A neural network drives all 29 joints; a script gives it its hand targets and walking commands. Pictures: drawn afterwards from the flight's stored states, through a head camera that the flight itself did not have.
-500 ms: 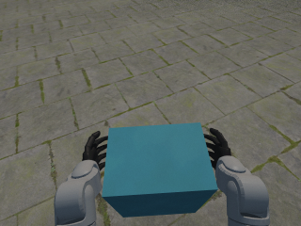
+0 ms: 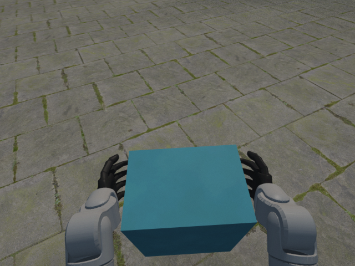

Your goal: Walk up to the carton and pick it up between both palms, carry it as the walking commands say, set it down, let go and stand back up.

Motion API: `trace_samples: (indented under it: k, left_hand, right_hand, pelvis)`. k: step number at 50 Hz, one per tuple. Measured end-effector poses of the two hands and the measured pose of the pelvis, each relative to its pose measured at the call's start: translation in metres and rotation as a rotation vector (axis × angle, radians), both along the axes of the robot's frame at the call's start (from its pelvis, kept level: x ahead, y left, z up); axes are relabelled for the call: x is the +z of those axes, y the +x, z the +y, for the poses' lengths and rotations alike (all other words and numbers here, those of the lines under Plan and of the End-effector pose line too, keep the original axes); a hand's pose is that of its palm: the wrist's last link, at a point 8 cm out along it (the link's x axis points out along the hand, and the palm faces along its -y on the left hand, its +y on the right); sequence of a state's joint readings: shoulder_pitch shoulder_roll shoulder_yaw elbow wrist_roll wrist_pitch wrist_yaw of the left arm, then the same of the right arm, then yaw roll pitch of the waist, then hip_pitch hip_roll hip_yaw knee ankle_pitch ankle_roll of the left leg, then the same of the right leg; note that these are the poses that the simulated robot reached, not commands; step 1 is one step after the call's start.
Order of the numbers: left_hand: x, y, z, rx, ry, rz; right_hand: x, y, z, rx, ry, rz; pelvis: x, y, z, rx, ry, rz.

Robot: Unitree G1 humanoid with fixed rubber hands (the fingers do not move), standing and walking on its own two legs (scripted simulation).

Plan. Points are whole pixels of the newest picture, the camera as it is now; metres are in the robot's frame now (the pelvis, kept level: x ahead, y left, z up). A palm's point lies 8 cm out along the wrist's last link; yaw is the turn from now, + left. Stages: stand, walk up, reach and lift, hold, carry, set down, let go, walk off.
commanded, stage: carry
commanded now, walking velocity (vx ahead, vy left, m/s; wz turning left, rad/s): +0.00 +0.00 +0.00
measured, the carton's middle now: (185, 207) +0.24 +0.00 +0.02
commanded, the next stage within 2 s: none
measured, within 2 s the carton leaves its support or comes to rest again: neither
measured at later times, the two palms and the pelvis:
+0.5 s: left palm (115, 194) +0.24 +0.14 +0.09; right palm (266, 190) +0.23 -0.16 +0.09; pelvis -0.01 -0.01 +0.00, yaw +0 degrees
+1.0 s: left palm (120, 192) +0.25 +0.13 +0.08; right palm (266, 189) +0.24 -0.17 +0.08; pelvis -0.01 -0.01 +0.00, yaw +0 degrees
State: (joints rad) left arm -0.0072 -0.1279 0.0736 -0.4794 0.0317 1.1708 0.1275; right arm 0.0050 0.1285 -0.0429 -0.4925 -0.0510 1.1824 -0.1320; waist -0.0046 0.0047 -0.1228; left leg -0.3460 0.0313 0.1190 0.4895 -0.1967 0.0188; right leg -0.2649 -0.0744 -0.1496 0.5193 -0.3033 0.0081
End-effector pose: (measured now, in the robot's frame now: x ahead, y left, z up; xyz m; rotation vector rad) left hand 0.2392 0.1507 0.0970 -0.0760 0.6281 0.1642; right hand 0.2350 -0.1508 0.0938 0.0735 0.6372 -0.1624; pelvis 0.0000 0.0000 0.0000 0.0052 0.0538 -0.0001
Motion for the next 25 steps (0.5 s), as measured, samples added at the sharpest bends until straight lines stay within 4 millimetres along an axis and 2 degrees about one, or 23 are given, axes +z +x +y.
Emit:
trace_samples:
  k: [25]
  left_hand:
    - [-0.004, -0.001, -0.012, -0.006, 0.003, 0.004]
  right_hand:
    - [-0.005, -0.002, -0.012, -0.006, 0.001, 0.004]
  pelvis:
    - [0.0, -0.005, -0.01, -0.006, 0.0, -0.002]
